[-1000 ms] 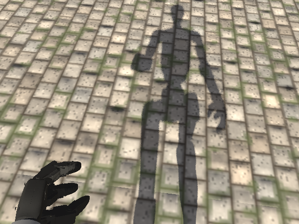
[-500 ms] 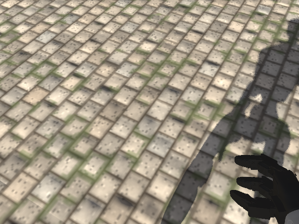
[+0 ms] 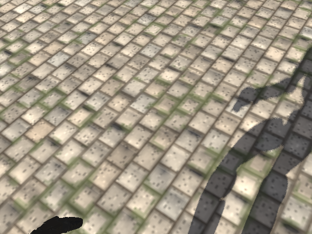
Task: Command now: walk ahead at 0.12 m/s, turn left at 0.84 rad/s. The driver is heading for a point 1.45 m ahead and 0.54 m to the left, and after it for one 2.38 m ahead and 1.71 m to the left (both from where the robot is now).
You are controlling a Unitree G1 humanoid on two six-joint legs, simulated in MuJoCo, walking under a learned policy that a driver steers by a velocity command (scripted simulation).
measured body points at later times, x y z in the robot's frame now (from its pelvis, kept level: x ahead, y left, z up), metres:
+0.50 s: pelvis +0.05 +0.04 +0.02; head +0.08 +0.10 +0.46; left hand +0.09 +0.38 -0.09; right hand +0.33 -0.16 -0.04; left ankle +0.05 +0.13 -0.73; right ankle +0.15 -0.11 -0.65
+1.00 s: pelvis +0.14 +0.07 +0.02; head +0.17 +0.06 +0.47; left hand -0.02 +0.29 -0.09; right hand +0.46 -0.03 -0.04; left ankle +0.11 +0.24 -0.69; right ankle +0.16 -0.06 -0.73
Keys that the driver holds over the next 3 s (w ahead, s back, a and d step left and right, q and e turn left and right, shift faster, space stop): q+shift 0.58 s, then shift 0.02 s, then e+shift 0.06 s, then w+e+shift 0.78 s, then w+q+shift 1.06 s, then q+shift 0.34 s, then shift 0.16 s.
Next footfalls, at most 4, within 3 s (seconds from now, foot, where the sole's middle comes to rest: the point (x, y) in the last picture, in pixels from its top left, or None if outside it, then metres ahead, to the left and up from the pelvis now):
0.26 left None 0.08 0.14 -0.76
0.74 right None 0.19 -0.04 -0.76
1.10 left None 0.18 0.26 -0.76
1.54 right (141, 185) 0.66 0.09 -0.76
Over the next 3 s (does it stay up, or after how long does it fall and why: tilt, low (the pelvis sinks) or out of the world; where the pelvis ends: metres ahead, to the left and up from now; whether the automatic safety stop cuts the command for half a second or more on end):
stays up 1.50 0.55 -0.01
